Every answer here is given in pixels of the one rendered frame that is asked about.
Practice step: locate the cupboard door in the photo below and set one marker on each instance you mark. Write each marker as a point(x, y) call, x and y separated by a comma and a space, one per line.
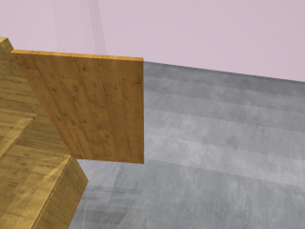
point(95, 102)

